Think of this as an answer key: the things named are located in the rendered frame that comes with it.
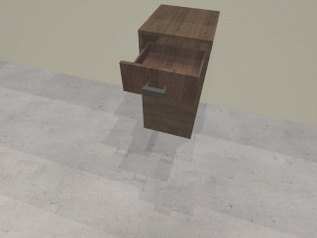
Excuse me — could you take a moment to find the handle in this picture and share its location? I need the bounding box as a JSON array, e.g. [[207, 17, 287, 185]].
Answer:
[[142, 82, 167, 98]]

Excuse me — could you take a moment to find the cabinet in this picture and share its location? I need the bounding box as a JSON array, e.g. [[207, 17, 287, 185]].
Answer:
[[138, 4, 220, 139]]

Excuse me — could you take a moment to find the drawer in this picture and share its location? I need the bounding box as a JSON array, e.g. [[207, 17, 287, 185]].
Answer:
[[119, 42, 207, 106]]

